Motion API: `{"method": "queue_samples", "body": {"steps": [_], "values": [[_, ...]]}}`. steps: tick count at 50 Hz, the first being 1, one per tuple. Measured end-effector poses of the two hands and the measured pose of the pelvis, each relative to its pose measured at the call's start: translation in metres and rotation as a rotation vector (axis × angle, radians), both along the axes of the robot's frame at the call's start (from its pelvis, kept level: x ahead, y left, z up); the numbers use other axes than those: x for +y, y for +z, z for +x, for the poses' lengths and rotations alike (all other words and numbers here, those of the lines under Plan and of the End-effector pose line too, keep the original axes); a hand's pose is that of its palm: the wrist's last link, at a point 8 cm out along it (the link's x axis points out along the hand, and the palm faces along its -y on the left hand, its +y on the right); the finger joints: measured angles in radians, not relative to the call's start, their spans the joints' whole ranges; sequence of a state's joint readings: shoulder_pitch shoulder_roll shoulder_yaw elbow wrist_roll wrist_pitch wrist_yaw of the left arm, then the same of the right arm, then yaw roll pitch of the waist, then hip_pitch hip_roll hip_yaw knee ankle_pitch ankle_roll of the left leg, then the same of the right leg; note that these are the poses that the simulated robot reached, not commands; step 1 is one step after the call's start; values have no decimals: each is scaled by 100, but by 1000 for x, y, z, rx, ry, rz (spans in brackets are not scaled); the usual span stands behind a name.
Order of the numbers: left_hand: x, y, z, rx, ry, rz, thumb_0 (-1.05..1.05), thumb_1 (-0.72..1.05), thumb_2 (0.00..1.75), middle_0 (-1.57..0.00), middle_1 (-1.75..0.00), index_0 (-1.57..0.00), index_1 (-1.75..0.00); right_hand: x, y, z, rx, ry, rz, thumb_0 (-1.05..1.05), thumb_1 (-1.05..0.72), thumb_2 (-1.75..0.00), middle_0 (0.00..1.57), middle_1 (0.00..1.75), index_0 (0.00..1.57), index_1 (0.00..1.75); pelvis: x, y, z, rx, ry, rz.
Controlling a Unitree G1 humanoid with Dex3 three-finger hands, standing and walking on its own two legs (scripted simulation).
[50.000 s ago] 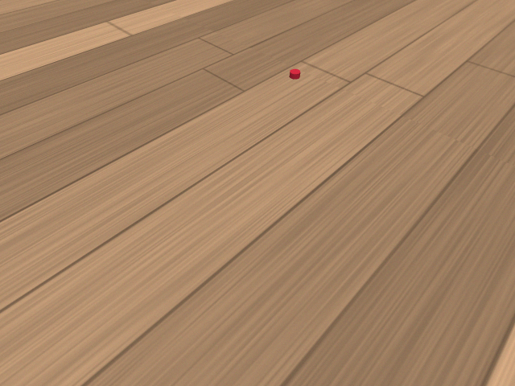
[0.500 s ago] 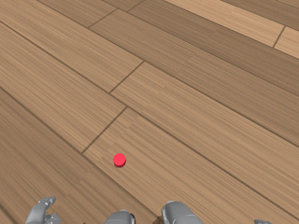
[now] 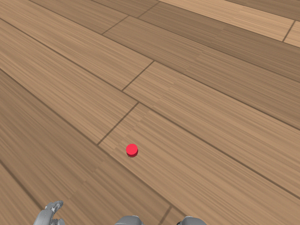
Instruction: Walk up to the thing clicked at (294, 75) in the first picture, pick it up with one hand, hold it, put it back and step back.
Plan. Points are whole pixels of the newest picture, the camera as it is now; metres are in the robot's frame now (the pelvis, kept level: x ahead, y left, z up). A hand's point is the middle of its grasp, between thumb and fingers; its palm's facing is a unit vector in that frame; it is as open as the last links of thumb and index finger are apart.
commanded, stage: step back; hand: left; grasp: from above
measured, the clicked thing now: (132, 150) +0.61 +0.18 -0.74
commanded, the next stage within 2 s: none
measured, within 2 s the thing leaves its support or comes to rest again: neither
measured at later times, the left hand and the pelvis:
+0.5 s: hand out of the picture -0.08 +0.25 -0.15, palm faces -0.08 -0.91 -0.40, open 7.4 cm; pelvis -0.16 -0.02 -0.01, yaw -4 degrees
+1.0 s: hand out of the picture -0.21 +0.26 -0.15, palm faces -0.02 -0.92 -0.38, open 7.4 cm; pelvis -0.33 -0.01 +0.00, yaw -2 degrees
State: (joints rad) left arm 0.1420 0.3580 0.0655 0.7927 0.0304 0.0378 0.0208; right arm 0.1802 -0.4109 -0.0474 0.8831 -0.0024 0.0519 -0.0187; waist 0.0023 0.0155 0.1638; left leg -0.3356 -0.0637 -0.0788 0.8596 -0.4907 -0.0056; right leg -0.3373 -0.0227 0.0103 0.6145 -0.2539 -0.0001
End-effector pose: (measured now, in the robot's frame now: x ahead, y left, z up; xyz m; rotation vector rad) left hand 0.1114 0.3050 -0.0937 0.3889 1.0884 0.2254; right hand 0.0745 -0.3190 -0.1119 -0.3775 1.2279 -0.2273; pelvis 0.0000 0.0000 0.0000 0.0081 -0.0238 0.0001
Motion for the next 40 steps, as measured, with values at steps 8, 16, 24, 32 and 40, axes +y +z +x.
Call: {"method": "queue_samples", "body": {"steps": [8,16,24,32,40], "values": [[18,-16,-39,6,20,-37,0,90,90,-20,-30,-21,-30,24,15,-43,-28,31,-11,1,-91,-90,20,30,20,30,12,0,-48,-15,4,-16],[12,-19,-107,87,-3,-39,0,90,90,-20,-30,-21,-30,20,26,-68,-133,20,-18,1,-90,-90,20,30,21,30,6,4,-96,-2,-50,-30],[-12,-21,-180,122,-22,-10,0,90,90,-20,-30,-21,-30,-14,3,-120,-176,-14,2,0,-90,-90,20,30,21,30,-16,-12,-158,-19,-72,-46],[-18,2,-233,96,-5,16,1,90,90,-20,-30,-21,-30,-21,0,-200,-73,-36,13,0,-91,-90,20,30,20,30,-18,1,-203,-7,-54,20],[3,-11,-253,-27,-2,9,0,90,90,-20,-30,-21,-30,-1,-7,-268,11,14,-6,1,-91,-90,20,30,20,30,-7,-12,-263,-24,7,26]]}}
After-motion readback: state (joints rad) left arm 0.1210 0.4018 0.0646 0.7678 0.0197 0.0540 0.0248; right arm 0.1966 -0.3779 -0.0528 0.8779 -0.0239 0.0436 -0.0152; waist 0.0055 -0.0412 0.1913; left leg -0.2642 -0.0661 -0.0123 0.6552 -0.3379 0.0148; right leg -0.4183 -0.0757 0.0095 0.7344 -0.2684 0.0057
